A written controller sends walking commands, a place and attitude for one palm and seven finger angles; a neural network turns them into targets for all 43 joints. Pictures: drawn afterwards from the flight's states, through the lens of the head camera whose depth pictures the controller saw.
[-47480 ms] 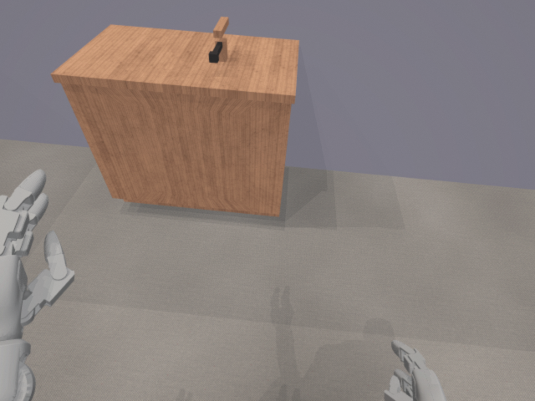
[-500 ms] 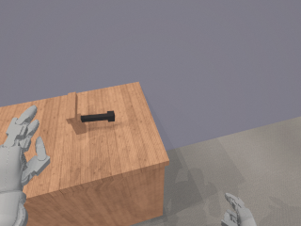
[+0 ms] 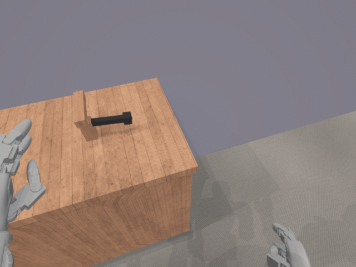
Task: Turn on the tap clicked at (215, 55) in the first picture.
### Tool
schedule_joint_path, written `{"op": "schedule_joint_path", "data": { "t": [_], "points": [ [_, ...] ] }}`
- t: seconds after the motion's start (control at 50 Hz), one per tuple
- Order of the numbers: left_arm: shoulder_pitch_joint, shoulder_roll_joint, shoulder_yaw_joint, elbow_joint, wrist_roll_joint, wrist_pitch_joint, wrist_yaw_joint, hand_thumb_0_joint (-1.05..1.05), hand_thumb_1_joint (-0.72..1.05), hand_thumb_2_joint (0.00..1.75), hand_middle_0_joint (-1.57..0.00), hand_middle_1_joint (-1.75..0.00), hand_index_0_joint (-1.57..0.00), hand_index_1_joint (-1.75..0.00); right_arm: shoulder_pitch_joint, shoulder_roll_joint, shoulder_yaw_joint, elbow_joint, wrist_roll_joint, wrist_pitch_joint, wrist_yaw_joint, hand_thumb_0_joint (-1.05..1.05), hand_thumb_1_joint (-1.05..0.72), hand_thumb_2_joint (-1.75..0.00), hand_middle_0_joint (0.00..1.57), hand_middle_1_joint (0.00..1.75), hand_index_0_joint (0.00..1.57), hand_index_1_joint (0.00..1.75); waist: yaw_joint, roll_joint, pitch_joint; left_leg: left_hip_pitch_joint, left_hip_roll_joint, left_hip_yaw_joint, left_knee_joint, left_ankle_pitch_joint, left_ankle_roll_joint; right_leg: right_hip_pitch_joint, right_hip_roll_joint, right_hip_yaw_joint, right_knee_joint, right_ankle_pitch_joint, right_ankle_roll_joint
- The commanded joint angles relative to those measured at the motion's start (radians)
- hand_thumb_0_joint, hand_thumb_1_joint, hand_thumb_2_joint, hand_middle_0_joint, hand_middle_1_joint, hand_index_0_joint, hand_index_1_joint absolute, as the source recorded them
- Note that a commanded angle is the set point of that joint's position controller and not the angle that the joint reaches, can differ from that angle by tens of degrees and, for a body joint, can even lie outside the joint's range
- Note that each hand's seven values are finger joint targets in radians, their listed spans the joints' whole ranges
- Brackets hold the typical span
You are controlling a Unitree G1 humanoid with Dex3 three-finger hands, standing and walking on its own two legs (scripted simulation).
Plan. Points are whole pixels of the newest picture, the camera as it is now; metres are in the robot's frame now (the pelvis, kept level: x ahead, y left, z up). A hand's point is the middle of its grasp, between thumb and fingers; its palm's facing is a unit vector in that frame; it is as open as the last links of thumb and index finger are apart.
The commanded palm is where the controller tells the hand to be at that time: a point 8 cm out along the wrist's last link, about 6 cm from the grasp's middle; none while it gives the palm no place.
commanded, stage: step back with the hand held close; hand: left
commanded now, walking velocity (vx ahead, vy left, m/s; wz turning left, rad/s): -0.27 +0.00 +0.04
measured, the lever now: (127, 118) +0.52 +0.21 +0.01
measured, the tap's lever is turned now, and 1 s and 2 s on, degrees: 80 80 80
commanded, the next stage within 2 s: stop stepping back and stand still in 1.00 s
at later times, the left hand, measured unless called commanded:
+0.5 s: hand (17, 221) +0.15 +0.25 +0.16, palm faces +0.44 -0.78 -0.44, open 7.5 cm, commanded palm +0.09 +0.29 +0.18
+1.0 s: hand out of the picture +0.08 +0.22 +0.17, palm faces +0.31 -0.85 -0.43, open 7.5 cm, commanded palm +0.02 +0.28 +0.18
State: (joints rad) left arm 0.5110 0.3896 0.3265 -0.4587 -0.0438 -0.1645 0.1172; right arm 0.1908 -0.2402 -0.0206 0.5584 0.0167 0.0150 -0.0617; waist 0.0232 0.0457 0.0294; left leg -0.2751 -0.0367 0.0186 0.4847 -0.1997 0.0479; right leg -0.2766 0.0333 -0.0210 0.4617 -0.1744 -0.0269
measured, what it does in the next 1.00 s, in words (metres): walks backwards: left foot, then right foot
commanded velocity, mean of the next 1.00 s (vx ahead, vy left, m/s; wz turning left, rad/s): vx -0.36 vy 0.00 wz -0.02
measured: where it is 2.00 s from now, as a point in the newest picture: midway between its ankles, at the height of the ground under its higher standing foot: outside the picture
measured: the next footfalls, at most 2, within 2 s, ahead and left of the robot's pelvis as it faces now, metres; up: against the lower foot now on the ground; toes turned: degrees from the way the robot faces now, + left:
left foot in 0.60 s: +0.01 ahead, +0.14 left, +0.00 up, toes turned +5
right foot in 0.82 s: -0.07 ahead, -0.10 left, +0.00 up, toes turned +5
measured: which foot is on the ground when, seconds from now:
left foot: down 0.00-0.46, up 0.48-0.58, down 0.60-0.90, up 0.92-1.00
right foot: down 0.00-0.64, up 0.66-0.80, down 0.82-1.00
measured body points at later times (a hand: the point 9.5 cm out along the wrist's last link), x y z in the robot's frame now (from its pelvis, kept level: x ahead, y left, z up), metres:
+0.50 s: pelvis -0.05 +0.00 -0.01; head -0.02 +0.00 +0.44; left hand +0.12 +0.29 +0.18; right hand +0.13 -0.23 -0.10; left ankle +0.02 +0.09 -0.73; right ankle +0.04 -0.10 -0.74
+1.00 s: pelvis -0.13 -0.01 +0.00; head -0.10 +0.00 +0.45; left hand +0.06 +0.26 +0.19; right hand +0.06 -0.22 -0.09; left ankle -0.11 +0.12 -0.71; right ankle -0.11 -0.10 -0.74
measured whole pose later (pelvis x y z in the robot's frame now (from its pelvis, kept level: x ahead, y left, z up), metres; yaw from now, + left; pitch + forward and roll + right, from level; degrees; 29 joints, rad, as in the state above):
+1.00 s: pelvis -0.13 -0.01 +0.00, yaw +1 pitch +3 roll +0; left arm 0.49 0.37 0.30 -0.55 -0.02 -0.21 0.10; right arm 0.14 -0.15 0.00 0.60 -0.01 -0.05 -0.04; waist 0.01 -0.01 0.02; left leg -0.45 0.01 -0.01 0.75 -0.37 -0.02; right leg -0.31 0.05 0.05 0.48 -0.22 -0.04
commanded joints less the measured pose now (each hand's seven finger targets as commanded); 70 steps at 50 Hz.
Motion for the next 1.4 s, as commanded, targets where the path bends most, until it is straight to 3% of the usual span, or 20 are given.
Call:
{"op": "schedule_joint_path", "data": {
  "t": [0.0, 0.08, 0.22, 0.34, 0.42, 0.48, 0.54, 0.6, 0.64, 0.76, 0.82, 0.86, 0.9, 0.96, 1.04, 1.08, 1.12, 1.24, 1.3, 1.38],
  "points": [
    [-0.068, 0.165, 0.120, -0.173, 0.004, -0.070, 0.030, 0.00, 0.90, 0.90, -0.20, -0.30, -0.20, -0.30, -0.100, -0.119, -0.045, -0.160, 0.001, -0.068, -0.015, 0.00, -0.90, -0.90, 0.20, 0.30, 0.20, 0.30, -0.007, -0.016, -0.085, -0.151, 0.137, -0.168, -0.129, -0.245, 0.030, 0.086, -0.107, 0.158, -0.080, -0.065, 0.012],
    [-0.105, 0.155, 0.103, -0.191, 0.015, -0.081, 0.040, 0.00, 0.90, 0.90, -0.20, -0.30, -0.20, -0.30, -0.084, -0.114, -0.044, -0.154, -0.001, -0.087, -0.012, 0.00, -0.90, -0.90, 0.20, 0.30, 0.20, 0.30, -0.012, -0.052, -0.077, -0.151, 0.124, -0.169, -0.076, -0.301, 0.028, 0.014, -0.131, 0.181, -0.126, -0.210, -0.004],
    [-0.114, 0.148, 0.138, -0.226, 0.043, -0.108, 0.047, 0.00, 0.90, 0.90, -0.20, -0.30, -0.20, -0.30, -0.086, -0.122, -0.043, -0.153, -0.009, -0.112, -0.017, 0.00, -0.90, -0.90, 0.20, 0.30, 0.20, 0.30, -0.010, 0.124, -0.103, -0.409, 0.215, -0.284, -0.271, -0.487, 0.076, 0.278, -0.020, 0.080, 0.124, -0.055, 0.038],
    [-0.085, 0.137, 0.155, -0.204, 0.059, -0.122, 0.026, 0.00, 0.90, 0.90, -0.20, -0.30, -0.20, -0.30, -0.084, -0.113, -0.054, -0.152, -0.007, -0.125, -0.009, 0.00, -0.90, -0.90, 0.20, 0.30, 0.20, 0.30, -0.007, 0.072, -0.086, -0.516, 0.225, -0.263, -0.214, -0.516, 0.097, 0.326, -0.007, 0.123, 0.201, 0.039, 0.040],
    [-0.114, 0.147, 0.119, -0.246, 0.028, -0.113, 0.032, 0.00, 0.90, 0.90, -0.20, -0.30, -0.20, -0.30, -0.040, -0.073, -0.057, -0.119, -0.017, -0.116, 0.007, 0.00, -0.90, -0.90, 0.20, 0.30, 0.20, 0.30, -0.028, -0.178, -0.106, -0.216, 0.074, -0.103, 0.151, -0.289, -0.004, -0.023, -0.249, 0.417, -0.123, -0.046, -0.081],
    [-0.103, 0.174, 0.117, -0.281, 0.011, -0.104, 0.047, 0.00, 0.90, 0.90, -0.20, -0.30, -0.20, -0.30, -0.040, -0.057, -0.056, -0.109, -0.015, -0.109, 0.024, 0.00, -0.90, -0.90, 0.20, 0.30, 0.20, 0.30, -0.040, -0.221, -0.181, -0.050, 0.038, -0.075, 0.368, -0.203, -0.042, -0.084, -0.366, 0.401, -0.164, 0.138, -0.148],
    [-0.059, 0.195, 0.155, -0.308, 0.013, -0.110, 0.056, 0.00, 0.90, 0.90, -0.20, -0.30, -0.20, -0.30, -0.055, -0.057, -0.040, -0.107, -0.021, -0.096, 0.019, 0.00, -0.90, -0.90, 0.20, 0.30, 0.20, 0.30, -0.042, -0.097, -0.157, -0.069, 0.084, -0.103, 0.089, -0.141, -0.027, -0.032, -0.292, 0.290, -0.035, 0.221, -0.082],
    [-0.030, 0.208, 0.210, -0.347, 0.022, -0.133, 0.065, 0.00, 0.90, 0.90, -0.20, -0.30, -0.20, -0.30, -0.084, -0.108, -0.065, -0.127, -0.020, -0.108, -0.002, 0.00, -0.90, -0.90, 0.20, 0.30, 0.20, 0.30, -0.020, 0.191, -0.188, -0.186, 0.277, -0.270, -0.133, 0.036, 0.052, 0.091, -0.036, 0.095, 0.185, 0.088, 0.043],
    [-0.013, 0.180, 0.227, -0.304, 0.033, -0.135, 0.050, 0.00, 0.90, 0.90, -0.20, -0.30, -0.20, -0.30, -0.082, -0.093, -0.069, -0.146, -0.022, -0.134, -0.002, 0.00, -0.90, -0.90, 0.20, 0.30, 0.20, 0.30, -0.016, 0.248, -0.165, -0.428, 0.352, -0.287, -0.266, -0.250, 0.103, 0.211, 0.013, 0.058, 0.428, -0.144, 0.059],
    [-0.111, 0.102, 0.095, -0.260, 0.010, -0.124, 0.022, 0.00, 0.90, 0.90, -0.20, -0.30, -0.20, -0.30, -0.056, -0.079, -0.048, -0.066, -0.035, -0.184, 0.007, 0.00, -0.90, -0.90, 0.20, 0.30, 0.20, 0.30, -0.006, 0.132, -0.158, 0.080, 0.318, -0.200, -0.088, 0.380, 0.058, -0.061, -0.006, 0.064, 0.085, -0.184, 0.046],
    [-0.196, 0.104, 0.063, -0.282, 0.027, -0.118, 0.016, 0.00, 0.90, 0.90, -0.20, -0.30, -0.20, -0.30, -0.089, -0.071, -0.036, -0.059, -0.031, -0.165, 0.005, 0.00, -0.90, -0.90, 0.20, 0.30, 0.20, 0.30, 0.000, 0.041, -0.223, 0.137, 0.234, -0.085, 0.050, 0.458, -0.005, 0.036, -0.062, 0.120, -0.099, 0.334, 0.038],
    [-0.153, 0.139, 0.079, -0.283, 0.013, -0.107, 0.020, 0.00, 0.90, 0.90, -0.20, -0.30, -0.20, -0.30, -0.089, -0.061, -0.063, -0.100, -0.009, -0.148, 0.006, 0.00, -0.90, -0.90, 0.20, 0.30, 0.20, 0.30, -0.010, -0.222, -0.259, 0.029, 0.100, 0.038, 0.182, 0.140, -0.062, 0.076, -0.220, 0.234, -0.081, 0.639, 0.013],
    [-0.017, 0.236, 0.194, -0.266, 0.007, -0.111, 0.029, 0.00, 0.90, 0.90, -0.20, -0.30, -0.20, -0.30, -0.103, -0.044, -0.054, -0.118, -0.017, -0.129, 0.005, 0.00, -0.90, -0.90, 0.20, 0.30, 0.20, 0.30, 0.013, -0.190, -0.229, -0.149, 0.049, -0.026, 0.346, -0.223, -0.064, 0.082, -0.314, 0.315, -0.101, 0.618, -0.069],
    [0.017, 0.194, 0.178, -0.280, 0.005, -0.092, 0.027, 0.00, 0.90, 0.90, -0.20, -0.30, -0.20, -0.30, -0.105, -0.014, -0.021, -0.126, -0.021, -0.093, -0.001, 0.00, -0.90, -0.90, 0.20, 0.30, 0.20, 0.30, -0.019, -0.163, -0.214, -0.198, 0.074, -0.075, 0.285, -0.234, -0.067, 0.152, -0.315, 0.283, -0.045, 0.673, -0.113],
    [0.003, 0.192, 0.172, -0.306, -0.010, -0.106, 0.037, 0.00, 0.90, 0.90, -0.20, -0.30, -0.20, -0.30, -0.070, -0.052, -0.034, -0.124, -0.018, -0.080, -0.022, 0.00, -0.90, -0.90, 0.20, 0.30, 0.20, 0.30, -0.037, -0.051, -0.225, -0.001, 0.124, -0.072, -0.107, 0.202, -0.038, 0.105, -0.172, 0.169, 0.059, 0.458, -0.008],
    [0.023, 0.192, 0.173, -0.317, -0.017, -0.120, 0.031, 0.00, 0.90, 0.90, -0.20, -0.30, -0.20, -0.30, -0.060, -0.088, -0.057, -0.137, 0.001, -0.101, -0.019, 0.00, -0.90, -0.90, 0.20, 0.30, 0.20, 0.30, -0.016, 0.107, -0.256, 0.102, 0.275, -0.151, -0.140, 0.427, 0.014, 0.009, -0.035, 0.091, 0.154, 0.021, 0.060],
    [0.028, 0.170, 0.155, -0.312, -0.021, -0.086, 0.032, 0.00, 0.90, 0.90, -0.20, -0.30, -0.20, -0.30, -0.066, -0.083, -0.052, -0.152, -0.020, -0.131, -0.021, 0.00, -0.90, -0.90, 0.20, 0.30, 0.20, 0.30, -0.021, 0.273, -0.244, 0.082, 0.322, -0.231, -0.185, 0.381, 0.068, -0.085, -0.018, 0.055, 0.309, -0.268, 0.053],
    [-0.101, 0.121, 0.080, -0.228, 0.017, -0.036, 0.044, 0.00, 0.90, 0.90, -0.20, -0.30, -0.20, -0.30, -0.064, -0.104, -0.039, -0.113, -0.001, -0.175, -0.016, 0.00, -0.90, -0.90, 0.20, 0.30, 0.20, 0.30, -0.035, -0.011, -0.066, -0.152, 0.135, -0.087, -0.074, -0.373, 0.002, 0.101, -0.039, 0.092, -0.104, -0.168, 0.026],
    [-0.204, 0.172, 0.088, -0.261, 0.025, -0.026, 0.050, 0.00, 0.90, 0.90, -0.20, -0.30, -0.20, -0.30, -0.059, -0.105, -0.050, -0.088, -0.016, -0.160, -0.018, 0.00, -0.90, -0.90, 0.20, 0.30, 0.20, 0.30, -0.048, -0.192, -0.067, 0.029, 0.029, -0.018, 0.277, -0.264, -0.037, -0.225, -0.221, 0.366, -0.304, -0.608, -0.085],
    [-0.192, 0.174, 0.102, -0.214, 0.014, -0.023, 0.066, 0.00, 0.90, 0.90, -0.20, -0.30, -0.20, -0.30, -0.061, -0.076, -0.017, -0.070, -0.021, -0.144, -0.027, 0.00, -0.90, -0.90, 0.20, 0.30, 0.20, 0.30, -0.057, -0.103, -0.050, 0.079, 0.059, -0.033, 0.134, -0.279, -0.009, -0.239, -0.211, 0.251, -0.196, -0.565, -0.086]
  ]
}}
